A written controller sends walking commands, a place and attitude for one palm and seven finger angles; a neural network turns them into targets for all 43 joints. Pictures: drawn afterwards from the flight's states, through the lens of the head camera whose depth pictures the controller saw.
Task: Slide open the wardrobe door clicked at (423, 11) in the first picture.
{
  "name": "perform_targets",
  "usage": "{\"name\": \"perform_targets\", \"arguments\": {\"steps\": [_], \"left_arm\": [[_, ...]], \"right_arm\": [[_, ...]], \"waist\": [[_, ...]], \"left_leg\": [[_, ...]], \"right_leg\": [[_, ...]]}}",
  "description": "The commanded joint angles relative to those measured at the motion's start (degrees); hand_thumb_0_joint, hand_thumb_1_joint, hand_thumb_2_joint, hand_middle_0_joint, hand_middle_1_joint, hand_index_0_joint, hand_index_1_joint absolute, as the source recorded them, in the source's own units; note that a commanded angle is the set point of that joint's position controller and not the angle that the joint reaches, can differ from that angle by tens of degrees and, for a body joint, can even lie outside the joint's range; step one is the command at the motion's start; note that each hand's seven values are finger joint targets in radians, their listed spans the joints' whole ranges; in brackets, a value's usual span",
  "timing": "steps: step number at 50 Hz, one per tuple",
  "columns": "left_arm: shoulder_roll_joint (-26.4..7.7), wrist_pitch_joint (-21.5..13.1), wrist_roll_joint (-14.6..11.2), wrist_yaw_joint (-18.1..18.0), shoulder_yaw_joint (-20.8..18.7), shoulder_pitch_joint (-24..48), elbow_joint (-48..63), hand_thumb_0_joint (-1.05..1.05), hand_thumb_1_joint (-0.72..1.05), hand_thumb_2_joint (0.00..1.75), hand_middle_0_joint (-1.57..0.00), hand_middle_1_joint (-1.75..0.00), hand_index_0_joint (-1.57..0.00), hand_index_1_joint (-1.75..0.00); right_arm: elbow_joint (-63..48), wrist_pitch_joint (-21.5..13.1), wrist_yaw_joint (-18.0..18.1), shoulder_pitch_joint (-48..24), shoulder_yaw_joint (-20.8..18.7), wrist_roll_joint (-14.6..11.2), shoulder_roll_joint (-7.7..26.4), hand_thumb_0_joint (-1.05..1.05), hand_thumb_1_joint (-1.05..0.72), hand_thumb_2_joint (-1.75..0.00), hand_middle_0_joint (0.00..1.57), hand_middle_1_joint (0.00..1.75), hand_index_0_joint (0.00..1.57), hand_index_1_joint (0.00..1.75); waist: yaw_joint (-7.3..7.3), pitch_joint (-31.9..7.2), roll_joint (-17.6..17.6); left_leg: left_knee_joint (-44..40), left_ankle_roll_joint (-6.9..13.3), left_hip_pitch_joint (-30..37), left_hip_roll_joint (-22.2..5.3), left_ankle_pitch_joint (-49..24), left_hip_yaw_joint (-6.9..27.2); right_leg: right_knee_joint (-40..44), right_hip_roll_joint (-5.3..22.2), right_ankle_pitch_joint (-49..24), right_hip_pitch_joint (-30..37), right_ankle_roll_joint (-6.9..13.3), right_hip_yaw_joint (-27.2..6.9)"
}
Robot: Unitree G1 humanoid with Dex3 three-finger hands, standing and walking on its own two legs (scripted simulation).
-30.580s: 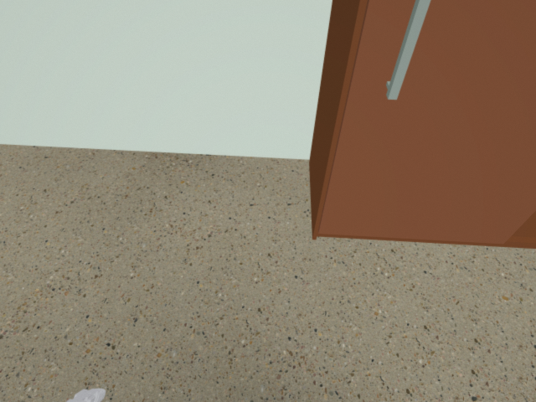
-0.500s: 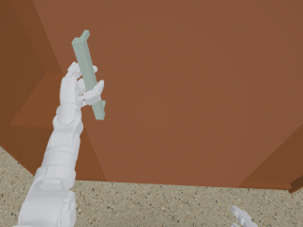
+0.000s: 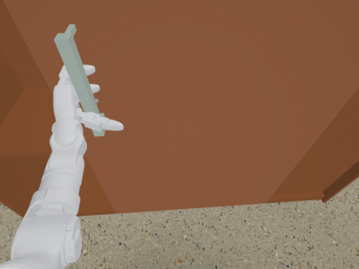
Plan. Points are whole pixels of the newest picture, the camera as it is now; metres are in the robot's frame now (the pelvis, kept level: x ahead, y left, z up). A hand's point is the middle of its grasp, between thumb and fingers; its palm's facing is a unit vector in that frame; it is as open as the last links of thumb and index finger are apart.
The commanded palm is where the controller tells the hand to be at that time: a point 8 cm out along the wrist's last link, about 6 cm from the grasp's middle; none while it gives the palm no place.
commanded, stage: slip the hand off the handle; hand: left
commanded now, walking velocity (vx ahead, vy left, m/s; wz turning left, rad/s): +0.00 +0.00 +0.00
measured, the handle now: (87, 87) +0.48 +0.22 +0.16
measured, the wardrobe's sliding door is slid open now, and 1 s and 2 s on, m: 0.44 0.44 0.44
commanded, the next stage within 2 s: draw the hand back to the body in 1.32 s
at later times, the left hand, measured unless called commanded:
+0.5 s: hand (64, 106) +0.42 +0.26 +0.15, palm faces +0.31 -0.95 -0.10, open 14.6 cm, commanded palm +0.39 +0.30 +0.15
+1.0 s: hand (49, 132) +0.35 +0.26 +0.15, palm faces +0.31 -0.94 -0.10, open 14.6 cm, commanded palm +0.31 +0.30 +0.15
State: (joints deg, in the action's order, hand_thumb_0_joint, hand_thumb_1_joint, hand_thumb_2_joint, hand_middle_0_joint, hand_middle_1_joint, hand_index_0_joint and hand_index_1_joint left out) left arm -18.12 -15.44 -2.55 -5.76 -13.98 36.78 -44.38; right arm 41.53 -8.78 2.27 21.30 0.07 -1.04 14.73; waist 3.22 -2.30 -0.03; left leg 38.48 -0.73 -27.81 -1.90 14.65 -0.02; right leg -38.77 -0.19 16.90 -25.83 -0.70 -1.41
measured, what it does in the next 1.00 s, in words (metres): stands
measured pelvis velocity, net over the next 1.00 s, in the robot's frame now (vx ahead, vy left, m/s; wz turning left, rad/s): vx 0.03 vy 0.00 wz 0.02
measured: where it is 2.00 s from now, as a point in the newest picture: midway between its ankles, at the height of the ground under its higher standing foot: outside the picture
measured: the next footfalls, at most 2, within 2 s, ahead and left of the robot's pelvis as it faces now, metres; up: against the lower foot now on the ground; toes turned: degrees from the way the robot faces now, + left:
none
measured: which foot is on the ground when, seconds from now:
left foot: down 0.00-1.00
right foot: down 0.00-1.00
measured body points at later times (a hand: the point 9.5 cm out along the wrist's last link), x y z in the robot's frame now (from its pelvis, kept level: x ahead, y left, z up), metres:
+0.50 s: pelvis +0.03 +0.01 +0.00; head +0.04 +0.01 +0.45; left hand +0.39 +0.31 +0.16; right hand +0.18 -0.24 -0.09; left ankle +0.05 +0.13 -0.72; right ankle +0.03 -0.13 -0.72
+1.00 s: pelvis +0.03 +0.00 +0.00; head +0.03 +0.00 +0.45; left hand +0.32 +0.31 +0.16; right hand +0.18 -0.24 -0.09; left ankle +0.05 +0.13 -0.72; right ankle +0.03 -0.13 -0.72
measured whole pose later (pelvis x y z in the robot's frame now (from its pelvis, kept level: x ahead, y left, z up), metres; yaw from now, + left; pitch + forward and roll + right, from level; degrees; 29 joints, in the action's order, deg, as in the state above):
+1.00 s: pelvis +0.03 +0.00 +0.00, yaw +1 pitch +2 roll -1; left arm -18.1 -7.7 -9.8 3.8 -18.9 8.4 -12.5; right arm 36.9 -7.4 4.1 16.4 1.2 -1.7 14.4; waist -1.6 -4.0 1.8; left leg 39.2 -0.7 -23.6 -1.5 18.0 1.0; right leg -37.7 0.2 19.8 -20.3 -0.9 -0.2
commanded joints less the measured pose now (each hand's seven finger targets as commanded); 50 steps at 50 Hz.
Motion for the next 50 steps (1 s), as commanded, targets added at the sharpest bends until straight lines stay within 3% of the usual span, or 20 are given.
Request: {"name": "perform_targets", "arguments": {"steps": [1, 2, 3, 6, 8, 11, 16, 18, 21, 22, 25, 26, 27, 31, 33, 35, 39, 41, 44, 50], "left_arm": [[-10.61, -1.67, 0.27, -1.17, -0.93, 23.32, 16.74, 0.00, -0.55, 0.20, -0.25, -1.15, -0.25, -1.15], [-12.30, -0.85, 0.67, -1.34, -2.36, 21.82, 12.65, 0.00, -0.55, 0.20, -0.25, -1.15, -0.25, -1.15], [-10.68, -0.49, 0.47, -1.15, -1.13, 22.58, 14.45, 0.00, -0.55, 0.20, -0.25, -1.15, -0.25, -1.15], [-13.95, 0.35, 0.55, -0.65, -4.53, 18.63, 17.39, 0.00, -0.55, 0.20, -0.25, -1.15, -0.25, -1.15], [-11.04, 1.04, -0.15, -0.06, -2.94, 17.16, 19.80, 0.00, -0.55, 0.20, -0.25, -1.15, -0.25, -1.15], [-13.17, 1.62, -1.02, 0.48, -5.43, 13.98, 22.42, 0.00, -0.55, 0.20, -0.25, -1.15, -0.25, -1.15], [-11.77, 1.22, -1.10, 2.71, -2.88, 15.53, 26.75, 0.00, -0.55, 0.20, -0.25, -1.15, -0.25, -1.15], [-12.18, 1.04, -1.77, 3.97, -3.37, 14.66, 28.08, 0.00, -0.55, 0.20, -0.25, -1.15, -0.25, -1.15], [-11.50, 1.93, -2.62, 5.76, -2.21, 15.31, 26.26, 0.00, -0.55, 0.20, -0.25, -1.15, -0.25, -1.15], [-13.70, 2.09, -2.96, 6.12, -4.00, 16.15, 25.98, 0.00, -0.55, 0.20, -0.25, -1.15, -0.25, -1.15], [-13.46, 2.55, -3.56, 7.58, -3.70, 15.23, 24.53, 0.00, -0.55, 0.20, -0.25, -1.15, -0.25, -1.15], [-15.23, 2.35, -3.68, 7.82, -5.24, 15.80, 24.10, 0.00, -0.55, 0.20, -0.25, -1.15, -0.25, -1.15], [-16.25, 1.90, -3.55, 8.20, -5.81, 16.64, 25.73, 0.00, -0.55, 0.20, -0.25, -1.15, -0.25, -1.15], [-19.18, 1.31, -4.52, 9.65, -9.31, 12.79, 23.61, 0.00, -0.55, 0.20, -0.25, -1.15, -0.25, -1.15], [-15.08, 1.17, -5.40, 10.77, -7.24, 6.84, 27.15, 0.00, -0.55, 0.20, -0.25, -1.15, -0.25, -1.15], [-13.85, 1.67, -6.23, 11.39, -6.73, 2.62, 29.20, 0.00, -0.55, 0.20, -0.25, -1.15, -0.25, -1.15], [-16.04, 3.15, -7.49, 10.90, -10.50, -5.44, 35.43, 0.00, -0.55, 0.20, -0.25, -1.15, -0.25, -1.15], [-17.31, 3.59, -7.55, 10.24, -11.65, -5.25, 38.51, 0.00, -0.55, 0.20, -0.25, -1.15, -0.25, -1.15], [-13.40, 3.37, -7.64, 9.71, -8.67, -8.34, 45.16, 0.00, -0.55, 0.20, -0.25, -1.15, -0.25, -1.15], [-12.32, 4.26, -7.81, 9.69, -7.10, -9.74, 46.70, 0.00, -0.55, 0.20, -0.25, -1.15, -0.25, -1.15]], "right_arm": [[-8.22, -2.91, 0.98, -4.43, -2.91, 0.02, 8.19, 0.00, -0.90, -0.90, 0.20, 0.30, 0.20, 0.30], [-7.37, -2.43, 1.23, -3.71, -2.81, 0.08, 8.44, 0.00, -0.90, -0.90, 0.20, 0.30, 0.20, 0.30], [-7.68, -2.07, 1.16, -3.63, -2.65, 0.15, 8.23, 0.00, -0.90, -0.90, 0.20, 0.30, 0.20, 0.30], [-8.54, -1.10, 1.45, -4.00, -2.77, 0.18, 8.01, 0.00, -0.90, -0.90, 0.20, 0.30, 0.20, 0.30], [-9.22, -0.64, 1.23, -4.18, -2.72, 0.02, 7.39, 0.00, -0.90, -0.90, 0.20, 0.30, 0.20, 0.30], [-10.16, -0.01, 1.43, -4.95, -2.48, -0.05, 7.44, 0.00, -0.90, -0.90, 0.20, 0.30, 0.20, 0.30], [-10.49, 0.37, 1.86, -5.90, -2.31, -0.29, 7.32, 0.00, -0.90, -0.90, 0.20, 0.30, 0.20, 0.30], [-10.40, 0.39, 2.02, -6.01, -2.42, -0.33, 7.29, 0.00, -0.90, -0.90, 0.20, 0.30, 0.20, 0.30], [-9.99, 0.37, 2.52, -6.26, -2.08, -0.71, 7.44, 0.00, -0.90, -0.90, 0.20, 0.30, 0.20, 0.30], [-9.57, 0.40, 2.66, -6.21, -2.13, -0.75, 7.66, 0.00, -0.90, -0.90, 0.20, 0.30, 0.20, 0.30], [-9.67, 0.49, 2.90, -6.24, -1.94, -0.87, 7.69, 0.00, -0.90, -0.90, 0.20, 0.30, 0.20, 0.30], [-9.54, 0.50, 3.03, -6.10, -1.94, -0.79, 7.89, 0.00, -0.90, -0.90, 0.20, 0.30, 0.20, 0.30], [-9.60, 0.50, 2.95, -5.93, -2.00, -0.71, 7.92, 0.00, -0.90, -0.90, 0.20, 0.30, 0.20, 0.30], [-9.74, 0.74, 2.93, -5.33, -2.06, -0.64, 8.17, 0.00, -0.90, -0.90, 0.20, 0.30, 0.20, 0.30], [-11.35, 0.47, 2.35, -5.85, -2.36, -0.71, 7.60, 0.00, -0.90, -0.90, 0.20, 0.30, 0.20, 0.30], [-11.95, 0.27, 1.94, -5.99, -2.44, -0.91, 7.71, 0.00, -0.90, -0.90, 0.20, 0.30, 0.20, 0.30], [-13.34, 0.03, 1.70, -7.53, -2.38, -0.93, 7.77, 0.00, -0.90, -0.90, 0.20, 0.30, 0.20, 0.30], [-13.34, -0.08, 2.00, -8.28, -2.30, -0.94, 7.74, 0.00, -0.90, -0.90, 0.20, 0.30, 0.20, 0.30], [-14.09, -1.03, 2.07, -9.90, -2.03, -0.85, 6.99, 0.00, -0.90, -0.90, 0.20, 0.30, 0.20, 0.30], [-12.97, -2.61, 3.38, -11.59, -1.41, -0.88, 6.89, 0.00, -0.90, -0.90, 0.20, 0.30, 0.20, 0.30]], "waist": [[-1.09, -14.90, -0.37], [-0.55, -12.82, -1.29], [-0.40, -13.25, -1.40], [-2.34, -16.94, 0.34], [-2.43, -18.26, 0.47], [-3.37, -17.48, -0.11], [-1.39, -16.01, 1.63], [-2.06, -18.05, 3.51], [-0.88, -15.37, 3.26], [-1.19, -15.16, 3.50], [-1.43, -15.62, 2.72], [-1.44, -15.14, 2.79], [-1.78, -17.31, 4.82], [-2.68, -17.24, 2.98], [-4.05, -19.90, 4.55], [-4.26, -18.85, 3.37], [-5.81, -17.07, 2.35], [-5.31, -15.62, 1.84], [-5.24, -15.55, 4.35], [-4.35, -11.95, 3.26]], "left_leg": [[-6.49, 2.83, 10.01, 1.26, 1.43, -0.21], [-6.26, 2.76, 8.68, 1.23, 0.92, -0.41], [-6.05, 2.78, 9.01, 1.40, -0.49, -0.73], [-5.66, 2.60, 11.03, 1.31, -5.95, -0.54], [-5.36, 2.32, 12.43, 1.30, -9.08, -0.62], [-5.26, 2.39, 12.14, 1.31, -11.14, -0.58], [-4.79, 2.40, 14.13, 1.07, -11.04, -0.17], [-4.73, 2.10, 15.30, 1.21, -11.66, 0.07], [-4.56, 2.26, 14.84, 1.29, -10.11, 0.46], [-4.69, 2.16, 14.28, 1.36, -9.41, 0.63], [-4.85, 2.09, 13.97, 1.54, -8.88, 0.93], [-4.60, 2.24, 13.63, 1.58, -9.25, 1.05], [-4.40, 2.09, 14.51, 1.65, -10.73, 1.09], [-3.89, 2.25, 12.94, 1.69, -12.04, 0.86], [-3.72, 2.09, 14.57, 1.74, -14.84, 0.50], [-3.76, 2.07, 14.35, 1.59, -15.47, 0.54], [-4.61, 2.21, 12.34, 1.71, -13.92, 0.11], [-4.73, 2.40, 11.82, 1.70, -12.03, -0.01], [-4.99, 2.23, 13.28, 1.80, -11.54, 0.02], [-6.05, 2.15, 12.68, 1.79, -4.29, 0.78]], "right_leg": [[8.58, -0.87, -0.39, 2.89, 1.72, 2.28], [8.66, -0.77, -0.93, 1.98, 1.50, 2.25], [8.62, -0.63, -2.43, 2.27, 1.32, 2.32], [7.24, -0.76, -7.50, 5.18, 1.82, 2.58], [6.64, -0.75, -10.82, 5.85, 1.81, 2.86], [6.50, -0.86, -13.02, 7.36, 1.91, 2.94], [6.76, -1.08, -12.26, 4.93, 1.84, 3.14], [6.44, -1.08, -12.54, 5.42, 2.07, 3.07], [7.14, -1.12, -11.31, 3.79, 1.96, 3.20], [7.23, -0.97, -10.92, 3.78, 1.98, 3.13], [7.16, -0.98, -10.45, 4.00, 2.06, 3.33], [7.20, -1.03, -10.70, 4.12, 2.11, 3.24], [6.64, -0.94, -11.82, 4.63, 2.24, 3.16], [6.17, -1.21, -13.58, 5.97, 2.19, 3.19], [5.38, -1.25, -15.79, 7.30, 2.29, 3.44], [5.30, -1.46, -16.22, 7.20, 2.16, 3.74], [5.39, -1.45, -15.83, 8.86, 2.03, 3.88], [5.83, -1.57, -14.24, 8.43, 1.85, 3.72], [5.66, -1.61, -12.91, 7.56, 1.90, 3.89], [7.19, -1.42, -5.81, 5.22, 1.77, 3.82]]}}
